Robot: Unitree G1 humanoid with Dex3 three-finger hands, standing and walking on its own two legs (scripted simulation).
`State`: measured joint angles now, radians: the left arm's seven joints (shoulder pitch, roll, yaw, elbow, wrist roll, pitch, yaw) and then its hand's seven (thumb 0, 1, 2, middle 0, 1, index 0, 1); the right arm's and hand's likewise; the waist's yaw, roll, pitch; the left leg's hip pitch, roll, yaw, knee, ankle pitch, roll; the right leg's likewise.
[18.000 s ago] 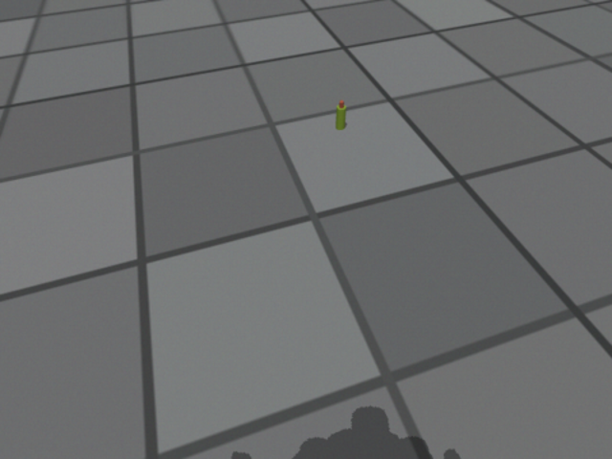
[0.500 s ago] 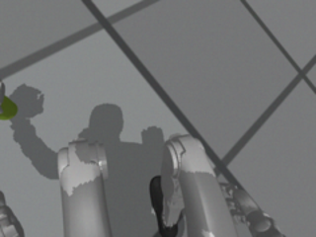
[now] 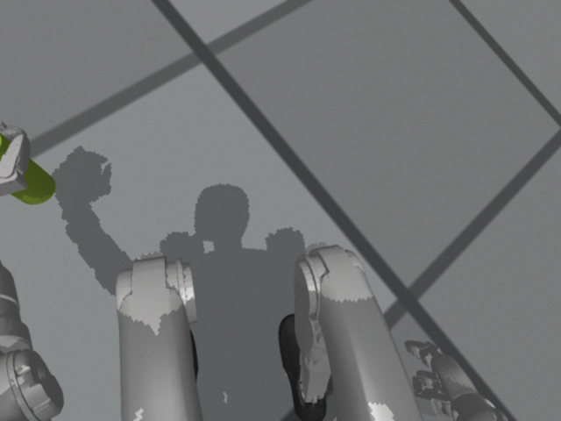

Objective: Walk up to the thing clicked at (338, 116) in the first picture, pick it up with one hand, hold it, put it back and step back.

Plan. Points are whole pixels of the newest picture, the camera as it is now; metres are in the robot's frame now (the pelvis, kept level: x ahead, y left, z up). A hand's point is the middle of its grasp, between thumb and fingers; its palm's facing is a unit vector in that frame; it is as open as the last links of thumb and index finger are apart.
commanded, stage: settle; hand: left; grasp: from the side
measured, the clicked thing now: (0, 162) +0.43 +0.35 -0.08
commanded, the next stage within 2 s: lift in 0.46 s
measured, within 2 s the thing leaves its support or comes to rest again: neither
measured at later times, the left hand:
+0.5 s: hand out of the picture +0.44 +0.33 -0.02, palm faces +0.38 -0.92 -0.06, open 5.7 cm
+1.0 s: hand out of the picture +0.42 +0.32 +0.05, palm faces +0.36 -0.93 -0.06, open 5.7 cm
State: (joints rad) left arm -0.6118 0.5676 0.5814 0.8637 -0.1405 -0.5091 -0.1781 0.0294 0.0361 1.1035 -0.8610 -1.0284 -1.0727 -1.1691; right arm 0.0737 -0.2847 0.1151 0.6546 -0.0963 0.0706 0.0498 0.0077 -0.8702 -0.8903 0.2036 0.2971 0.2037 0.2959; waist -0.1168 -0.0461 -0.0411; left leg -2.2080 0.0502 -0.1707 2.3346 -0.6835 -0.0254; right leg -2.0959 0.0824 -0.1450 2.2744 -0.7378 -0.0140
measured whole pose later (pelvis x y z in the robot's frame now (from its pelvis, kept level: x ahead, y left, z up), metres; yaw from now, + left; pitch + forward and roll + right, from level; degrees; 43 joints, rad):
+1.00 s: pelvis +0.00 +0.00 +0.06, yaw +3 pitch +33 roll -6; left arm -0.57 0.48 0.52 0.78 -0.15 -0.45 -0.18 0.03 0.06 1.07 -0.84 -1.05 -1.06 -1.19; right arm 0.13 -0.26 0.04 0.68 -0.04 0.04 0.03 0.01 -0.90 -0.89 0.20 0.30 0.20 0.30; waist -0.09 0.00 -0.15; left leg -2.07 0.04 -0.11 2.14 -0.66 -0.01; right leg -1.97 0.07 -0.09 2.11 -0.73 -0.01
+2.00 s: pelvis +0.06 +0.02 +0.31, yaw +9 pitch +18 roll -3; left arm -0.16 0.23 0.19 0.38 -0.15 -0.30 0.04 0.03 0.07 1.04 -0.86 -1.05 -1.08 -1.18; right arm 0.23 -0.21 0.02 0.66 0.01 -0.04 -0.03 0.01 -0.89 -0.89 0.20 0.30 0.20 0.30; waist -0.04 0.02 -0.13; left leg -1.06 0.02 -0.05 1.26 -0.52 0.00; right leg -0.96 0.03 -0.04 1.21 -0.57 0.00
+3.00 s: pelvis +0.08 +0.01 +0.36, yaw +10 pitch +10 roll -2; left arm -0.11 0.17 0.12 0.41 -0.14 -0.33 0.09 0.03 0.07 1.02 -0.87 -1.05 -1.09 -1.18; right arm 0.23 -0.21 0.01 0.66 -0.01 -0.01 -0.01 0.01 -0.91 -0.90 0.20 0.30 0.20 0.30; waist -0.03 0.01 -0.07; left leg -0.68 0.02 -0.04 0.94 -0.44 -0.01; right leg -0.60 0.03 -0.02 0.90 -0.48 -0.01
